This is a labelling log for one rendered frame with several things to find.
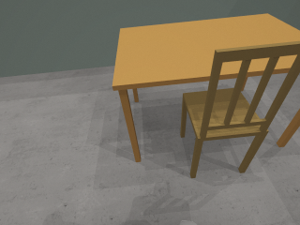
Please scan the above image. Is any table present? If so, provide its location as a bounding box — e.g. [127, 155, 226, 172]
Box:
[112, 13, 300, 162]

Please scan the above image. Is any chair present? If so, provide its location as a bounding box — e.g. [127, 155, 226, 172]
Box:
[180, 40, 300, 178]

